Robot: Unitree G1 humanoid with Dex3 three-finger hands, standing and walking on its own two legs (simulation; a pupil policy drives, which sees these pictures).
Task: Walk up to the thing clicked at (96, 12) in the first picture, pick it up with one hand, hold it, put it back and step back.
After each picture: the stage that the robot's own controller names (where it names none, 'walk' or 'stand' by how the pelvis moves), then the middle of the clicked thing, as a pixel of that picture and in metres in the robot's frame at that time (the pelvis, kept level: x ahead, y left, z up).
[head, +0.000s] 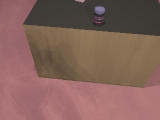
stand; (98, 16) +0.95 -0.10 -0.10
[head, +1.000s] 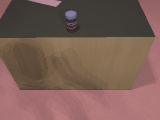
walk; (71, 22) +0.84 +0.12 -0.07
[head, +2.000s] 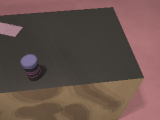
stand; (32, 68) +0.46 +0.25 -0.08
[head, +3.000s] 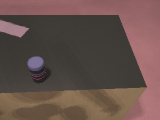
stand; (37, 70) +0.47 +0.20 -0.09
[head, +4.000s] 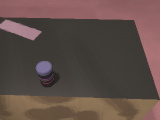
stand; (46, 74) +0.45 +0.19 -0.09
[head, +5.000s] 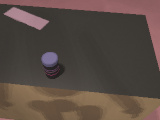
stand; (51, 66) +0.46 +0.16 -0.08
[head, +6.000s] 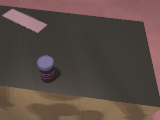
stand; (47, 69) +0.45 +0.17 -0.08
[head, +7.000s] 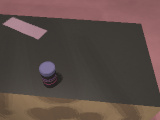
stand; (48, 75) +0.45 +0.16 -0.10
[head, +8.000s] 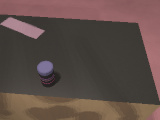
stand; (47, 74) +0.45 +0.17 -0.10
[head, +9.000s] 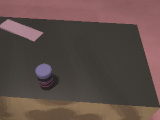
stand; (45, 77) +0.44 +0.18 -0.10
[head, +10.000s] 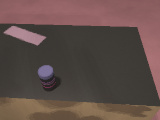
rise first; (47, 78) +0.45 +0.20 -0.09
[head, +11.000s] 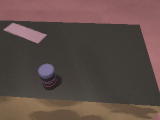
go down; (48, 77) +0.44 +0.19 -0.09
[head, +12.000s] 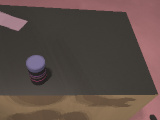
go down; (37, 70) +0.43 +0.17 -0.05
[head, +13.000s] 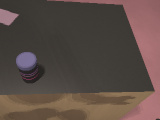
approach; (28, 68) +0.42 +0.19 -0.04
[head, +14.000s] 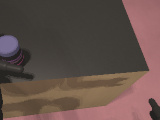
close; (11, 54) +0.44 +0.21 -0.01
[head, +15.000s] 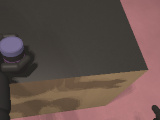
close; (14, 56) +0.43 +0.19 +0.00
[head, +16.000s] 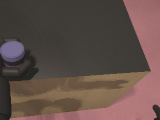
lift; (15, 60) +0.42 +0.19 +0.00
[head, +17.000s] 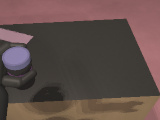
lift; (20, 69) +0.33 +0.19 +0.15
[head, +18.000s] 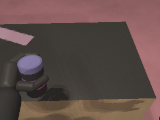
hold; (33, 77) +0.32 +0.16 +0.11
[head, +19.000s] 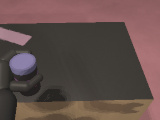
hold; (26, 75) +0.32 +0.18 +0.12
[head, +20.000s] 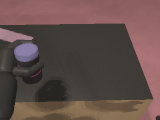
crouch; (29, 64) +0.37 +0.18 +0.12
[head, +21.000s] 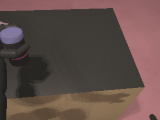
lower; (15, 47) +0.45 +0.20 +0.08
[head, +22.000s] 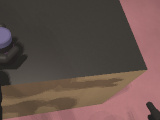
lower; (3, 47) +0.46 +0.21 +0.00
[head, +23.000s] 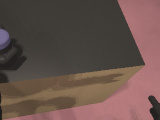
lower; (2, 49) +0.46 +0.21 +0.01
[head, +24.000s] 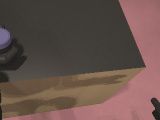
lower; (2, 48) +0.46 +0.21 +0.01
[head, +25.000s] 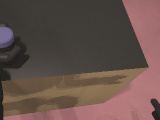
lower; (5, 47) +0.46 +0.21 +0.01
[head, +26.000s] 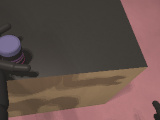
withdraw; (12, 54) +0.44 +0.19 +0.00
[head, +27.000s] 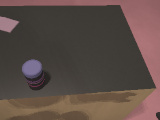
sink last; (34, 75) +0.40 +0.17 -0.04
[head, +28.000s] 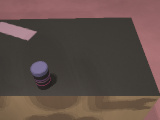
stand; (42, 76) +0.43 +0.20 -0.04
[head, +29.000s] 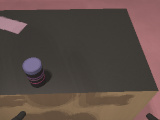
stand; (35, 73) +0.42 +0.20 -0.03
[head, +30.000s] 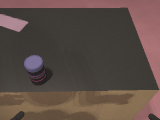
stand; (36, 71) +0.42 +0.19 -0.03
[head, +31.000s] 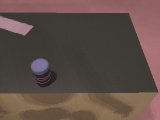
stand; (42, 73) +0.43 +0.18 -0.05
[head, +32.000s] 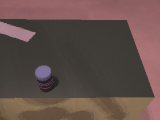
walk; (45, 79) +0.43 +0.17 -0.10
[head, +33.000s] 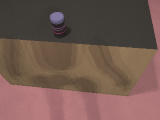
walk; (58, 25) +0.68 +0.14 -0.07
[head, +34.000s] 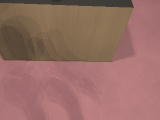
walk; out of the picture +0.98 +0.15 -0.07
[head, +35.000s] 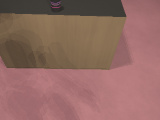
stand; (55, 2) +1.02 +0.20 -0.09
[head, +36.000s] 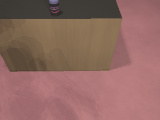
stand; (54, 7) +1.06 +0.21 -0.10
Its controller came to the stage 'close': yes
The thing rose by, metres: 0.24
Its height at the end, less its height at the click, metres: +0.00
